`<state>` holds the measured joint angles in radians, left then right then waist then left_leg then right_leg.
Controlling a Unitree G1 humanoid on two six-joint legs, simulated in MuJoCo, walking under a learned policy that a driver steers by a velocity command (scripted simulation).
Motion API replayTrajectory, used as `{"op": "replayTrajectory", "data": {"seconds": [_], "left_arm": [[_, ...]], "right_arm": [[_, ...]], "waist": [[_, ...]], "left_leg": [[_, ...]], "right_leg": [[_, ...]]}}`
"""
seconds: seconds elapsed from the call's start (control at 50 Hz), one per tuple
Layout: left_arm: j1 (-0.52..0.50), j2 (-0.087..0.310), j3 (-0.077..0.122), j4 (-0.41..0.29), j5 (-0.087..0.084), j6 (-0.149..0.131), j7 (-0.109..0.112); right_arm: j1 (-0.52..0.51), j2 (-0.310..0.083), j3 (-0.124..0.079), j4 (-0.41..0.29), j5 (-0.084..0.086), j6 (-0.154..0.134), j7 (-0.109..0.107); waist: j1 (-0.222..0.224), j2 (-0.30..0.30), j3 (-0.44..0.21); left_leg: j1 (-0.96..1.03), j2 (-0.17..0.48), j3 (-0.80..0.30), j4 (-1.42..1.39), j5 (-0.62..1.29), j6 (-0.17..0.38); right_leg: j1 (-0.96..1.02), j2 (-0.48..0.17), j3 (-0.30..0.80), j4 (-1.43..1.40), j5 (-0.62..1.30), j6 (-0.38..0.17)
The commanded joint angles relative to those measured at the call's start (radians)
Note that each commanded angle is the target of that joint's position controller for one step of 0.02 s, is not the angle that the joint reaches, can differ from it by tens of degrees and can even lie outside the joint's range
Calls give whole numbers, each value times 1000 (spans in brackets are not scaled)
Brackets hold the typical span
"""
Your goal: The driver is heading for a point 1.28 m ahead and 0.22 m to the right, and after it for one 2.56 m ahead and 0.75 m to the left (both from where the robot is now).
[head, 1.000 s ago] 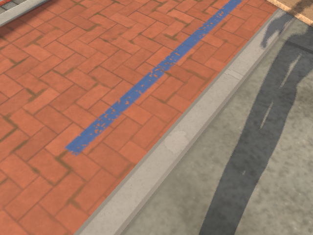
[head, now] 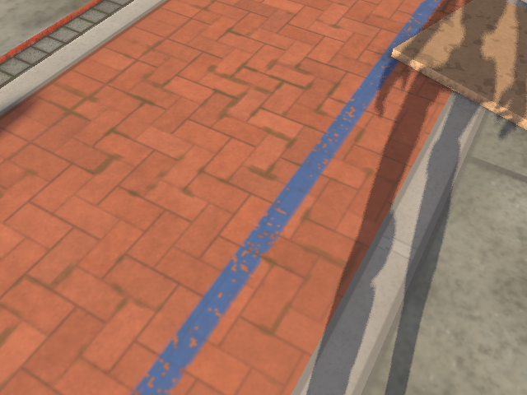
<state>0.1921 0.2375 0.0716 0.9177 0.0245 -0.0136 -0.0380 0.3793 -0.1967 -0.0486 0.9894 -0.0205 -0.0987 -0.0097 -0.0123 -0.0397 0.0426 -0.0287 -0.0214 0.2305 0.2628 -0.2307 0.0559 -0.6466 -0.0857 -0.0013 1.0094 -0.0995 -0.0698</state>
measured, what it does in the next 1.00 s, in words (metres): walks ahead, turning right: right foot, then left foot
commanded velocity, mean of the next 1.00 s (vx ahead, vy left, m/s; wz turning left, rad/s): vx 0.50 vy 0.00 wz -0.37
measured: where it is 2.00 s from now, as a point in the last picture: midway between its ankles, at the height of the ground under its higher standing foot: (361, 242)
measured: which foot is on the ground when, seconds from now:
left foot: down 0.00-0.22, up 0.24-0.80, down 0.82-1.00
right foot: up 0.00-0.22, down 0.24-0.82, up 0.84-1.00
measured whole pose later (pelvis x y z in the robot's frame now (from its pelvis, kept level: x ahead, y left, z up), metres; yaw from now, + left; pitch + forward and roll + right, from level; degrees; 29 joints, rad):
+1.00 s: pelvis +0.53 -0.12 -0.01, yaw -22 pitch -1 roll +1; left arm 0.30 0.25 0.04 0.90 0.03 -0.06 -0.01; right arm 0.28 -0.25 -0.04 0.88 -0.02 -0.06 0.01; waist 0.01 -0.03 0.05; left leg -0.22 -0.07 0.08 0.39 -0.17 0.09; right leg -0.41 0.02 0.04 1.15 -0.31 -0.08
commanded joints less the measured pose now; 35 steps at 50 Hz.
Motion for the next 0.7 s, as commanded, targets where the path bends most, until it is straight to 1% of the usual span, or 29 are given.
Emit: {"op": "replayTrajectory", "data": {"seconds": [0.02, 0.06, 0.1, 0.12, 0.14, 0.16, 0.18, 0.2, 0.22, 0.24, 0.26, 0.28, 0.3, 0.32, 0.34, 0.36, 0.38, 0.4, 0.44, 0.46, 0.5, 0.56, 0.62, 0.66, 0.7], "left_arm": [[-90, -8, -14, -85, 2, -8, -16], [-157, -10, -21, -115, 5, -7, -23], [-194, 0, -21, -137, 9, -6, -25], [-199, 7, -19, -144, 10, -6, -25], [-190, 15, -16, -146, 11, -5, -23], [-167, 25, -11, -143, 12, -4, -20], [-120, 40, -4, -133, 14, -2, -15], [-41, 56, 7, -113, 13, -5, -11], [80, 77, 21, -78, 16, -14, -3], [221, 151, 50, -40, 30, -21, 12], [186, 267, 75, -60, 26, -17, 23], [223, 264, 73, -70, -3, -4, 27], [165, 235, 64, -60, -7, -1, 34], [120, 184, 51, -62, -13, -6, 35], [74, 154, 42, -70, -18, -15, 38], [53, 128, 33, -76, -26, -25, 40], [51, 121, 28, -80, -31, -35, 39], [75, 138, 30, -74, -34, -46, 38], [121, 156, 33, -64, -31, -55, 37], [142, 159, 33, -61, -29, -55, 37], [201, 153, 29, -50, -28, -55, 37], [267, 140, 19, -32, -28, -58, 40], [308, 132, 8, -17, -23, -60, 47], [334, 128, 2, -6, -17, -61, 53], [356, 132, -2, 7, -9, -60, 60]], "right_arm": [[7, -101, -13, -42, 0, -16, -8], [35, -119, -16, -33, 2, -15, -14], [63, -135, -20, -21, 1, -8, -20], [69, -141, -22, -18, 0, -3, -23], [65, -149, -24, -17, -1, 3, -25], [59, -162, -28, -19, -3, 8, -28], [50, -180, -33, -21, -4, 16, -30], [43, -196, -38, -26, -5, 27, -29], [30, -207, -41, -36, -1, 38, -24], [19, -197, -38, -63, 1, 41, -18], [59, -70, -15, -138, 11, 35, 7], [-83, -157, -30, -177, 3, 22, 10], [-143, -144, -25, -201, 14, 9, 15], [-122, -141, -22, -189, 15, 0, 13], [-108, -140, -23, -177, 2, 8, 10], [-80, -136, -22, -172, -18, 28, 9], [-62, -126, -21, -169, -26, 48, 13], [-66, -119, -19, -181, -28, 62, 16], [-128, -120, -19, -203, -28, 75, 20], [-161, -121, -18, -213, -26, 77, 23], [-236, -126, -18, -237, -23, 80, 28], [-309, -125, -14, -261, -19, 80, 33], [-382, -122, -6, -285, -16, 76, 38], [-439, -117, 2, -306, -13, 71, 42], [-485, -115, 10, -328, -9, 62, 45]], "waist": [[5, 113, 62], [-11, 115, 72], [-17, 111, 77], [-14, 113, 75], [-3, 118, 63], [11, 132, 42], [34, 144, 11], [66, 146, -38], [117, 126, -107], [181, 39, -194], [88, -207, -255], [138, -34, -274], [105, 8, -134], [60, 61, -64], [19, 81, -32], [-7, 66, -38], [-21, 67, -54], [-25, 37, -49], [-11, 38, -29], [1, 32, -22], [35, 14, -10], [67, -4, -11], [90, -15, 3], [107, -18, 21], [118, -24, 36]], "left_leg": [[-41, 258, -69, -119, 387, 64], [-7, 277, -40, -120, 421, 66], [56, 298, -15, -96, 483, 65], [89, 305, -1, -70, 547, 64], [115, 309, 17, -27, 670, 60], [138, 311, 32, 34, 815, 55], [154, 314, 44, 125, 942, 53], [157, 313, 49, 263, 1003, 53], [97, 306, 57, 462, 931, 40], [-95, 274, 62, 758, 649, 5], [-573, 65, 11, 1130, -311, -59], [-692, 31, -219, 1198, -301, -57], [-745, 89, -246, 1148, -180, -45], [-689, 123, -244, 1047, -110, -42], [-627, 143, -250, 981, -93, -48], [-560, 154, -254, 937, -80, -61], [-528, 156, -254, 918, -77, -72], [-519, 154, -247, 886, -83, -87], [-563, 152, -233, 817, -29, -107], [-593, 152, -226, 777, 16, -111], [-655, 148, -219, 701, 97, -110], [-700, 135, -214, 605, 185, -97], [-720, 113, -200, 521, 226, -81], [-722, 92, -181, 455, 225, -67], [-703, 68, -164, 388, 208, -45]], "right_leg": [[-23, 1, -39, -158, 95, 5], [5, 10, -81, -260, 107, -8], [20, 22, -109, -320, 70, -29], [33, 33, -120, -342, 38, -44], [65, 55, -136, -359, -2, -62], [108, 84, -154, -367, -53, -81], [167, 117, -169, -372, -111, -102], [250, 154, -176, -393, -154, -125], [409, 184, -163, -466, -141, -151], [642, 91, 5, -546, -205, -199], [948, -214, 540, -606, -195, -353], [936, -245, 715, -727, -195, -357], [827, -230, 553, -747, -120, -324], [700, -190, 461, -762, 10, -282], [612, -134, 375, -771, 115, -247], [555, -99, 323, -778, 191, -229], [531, -74, 291, -791, 214, -222], [501, -73, 289, -793, 276, -235], [498, -39, 262, -803, 285, -217], [511, -27, 252, -815, 271, -198], [560, -24, 251, -825, 307, -158], [645, -24, 242, -822, 358, -111], [715, -29, 232, -811, 417, -96], [755, -37, 230, -802, 463, -99], [794, -54, 230, -787, 522, -105]]}}
Velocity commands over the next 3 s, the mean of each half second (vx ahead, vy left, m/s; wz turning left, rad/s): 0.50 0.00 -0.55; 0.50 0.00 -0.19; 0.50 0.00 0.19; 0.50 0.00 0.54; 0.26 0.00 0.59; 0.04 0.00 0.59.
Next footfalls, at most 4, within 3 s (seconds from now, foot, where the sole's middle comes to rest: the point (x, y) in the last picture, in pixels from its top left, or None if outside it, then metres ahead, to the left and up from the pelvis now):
0.24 right None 0.26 -0.11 -0.78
0.82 left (297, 346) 0.62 -0.09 -0.78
1.34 right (391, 284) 0.81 -0.37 -0.78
1.90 left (327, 207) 1.10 -0.21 -0.78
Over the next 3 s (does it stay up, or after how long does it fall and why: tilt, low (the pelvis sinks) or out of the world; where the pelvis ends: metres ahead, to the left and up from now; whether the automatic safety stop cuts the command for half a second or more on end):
stays up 1.20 -0.25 -0.01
